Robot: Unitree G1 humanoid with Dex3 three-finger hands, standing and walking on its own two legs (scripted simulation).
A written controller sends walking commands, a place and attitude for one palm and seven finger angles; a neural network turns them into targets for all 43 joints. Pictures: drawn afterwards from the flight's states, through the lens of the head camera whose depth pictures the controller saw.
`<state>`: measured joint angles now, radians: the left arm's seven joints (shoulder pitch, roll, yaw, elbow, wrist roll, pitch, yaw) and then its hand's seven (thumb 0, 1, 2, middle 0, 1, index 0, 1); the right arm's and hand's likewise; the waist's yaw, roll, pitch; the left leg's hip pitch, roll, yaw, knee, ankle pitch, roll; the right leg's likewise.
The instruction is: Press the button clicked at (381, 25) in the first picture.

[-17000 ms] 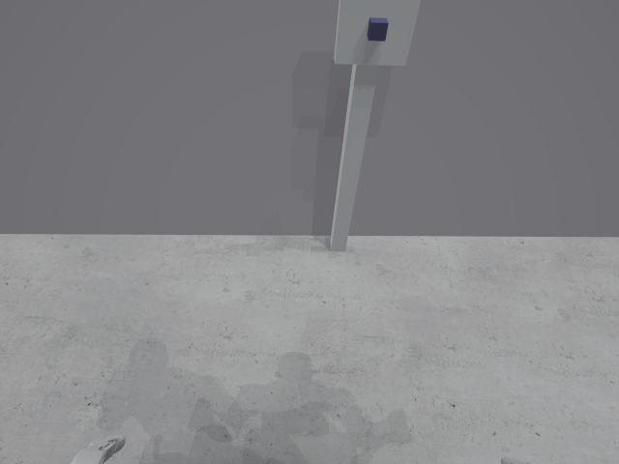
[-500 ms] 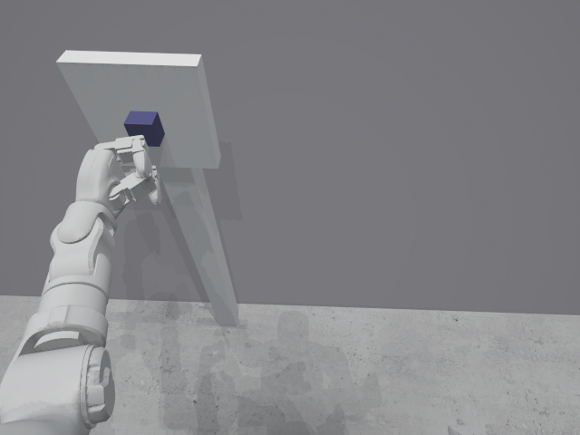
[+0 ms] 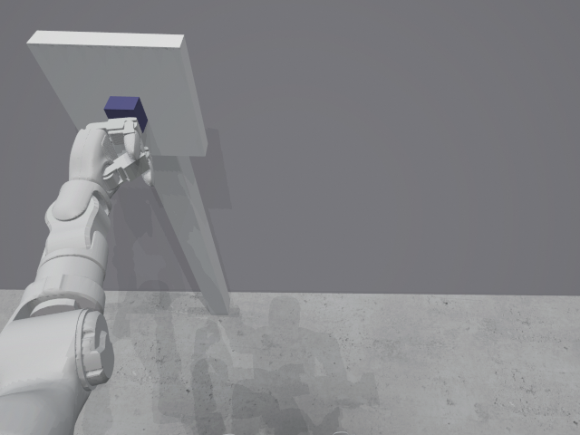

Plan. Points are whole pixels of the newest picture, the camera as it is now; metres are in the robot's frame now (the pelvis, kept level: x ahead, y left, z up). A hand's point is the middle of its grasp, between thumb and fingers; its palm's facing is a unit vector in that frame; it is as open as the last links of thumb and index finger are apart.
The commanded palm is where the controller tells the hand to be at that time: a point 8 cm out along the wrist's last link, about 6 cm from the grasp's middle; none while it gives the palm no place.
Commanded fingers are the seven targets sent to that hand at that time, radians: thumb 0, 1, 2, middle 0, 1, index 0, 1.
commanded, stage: press the button with the knuckle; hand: left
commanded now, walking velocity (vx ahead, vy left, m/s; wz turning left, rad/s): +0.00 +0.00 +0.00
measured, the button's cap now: (127, 112) +0.52 +0.21 +0.15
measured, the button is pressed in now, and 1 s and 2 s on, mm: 1 4 0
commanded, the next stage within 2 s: hold the button down briefly in 0.32 s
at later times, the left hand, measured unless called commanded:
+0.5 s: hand (144, 151) +0.47 +0.19 +0.12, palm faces -0.03 -1.00 -0.02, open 3.7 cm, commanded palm +0.49 +0.23 +0.12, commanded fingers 0.00 0.90 0.90 -1.30 -1.50 -1.30 -1.50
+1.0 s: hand (143, 156) +0.47 +0.19 +0.12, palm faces -0.02 -1.00 -0.01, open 3.5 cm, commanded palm +0.45 +0.23 +0.12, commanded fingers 0.00 0.90 0.90 -1.30 -1.50 -1.30 -1.50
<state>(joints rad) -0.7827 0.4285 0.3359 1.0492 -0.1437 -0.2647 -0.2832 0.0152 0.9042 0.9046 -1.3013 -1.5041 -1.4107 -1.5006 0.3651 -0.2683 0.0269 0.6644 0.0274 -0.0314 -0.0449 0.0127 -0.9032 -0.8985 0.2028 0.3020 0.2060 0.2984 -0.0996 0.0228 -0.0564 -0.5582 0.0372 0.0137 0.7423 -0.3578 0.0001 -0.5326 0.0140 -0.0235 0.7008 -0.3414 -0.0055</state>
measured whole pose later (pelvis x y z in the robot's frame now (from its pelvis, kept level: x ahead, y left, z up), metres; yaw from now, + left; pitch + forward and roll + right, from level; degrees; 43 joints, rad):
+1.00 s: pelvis -0.03 +0.00 -0.01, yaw +0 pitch +13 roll -2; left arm -0.95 0.51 0.35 1.21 -0.11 -0.29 -0.28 0.02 0.90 0.90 -1.30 -1.50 -1.51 -1.50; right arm 0.41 -0.28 0.04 0.67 0.01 -0.08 -0.04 0.01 -0.90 -0.90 0.20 0.30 0.21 0.30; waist -0.14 0.02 -0.06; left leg -0.71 0.04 0.00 0.82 -0.34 0.00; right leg -0.67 0.02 -0.04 0.76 -0.32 0.00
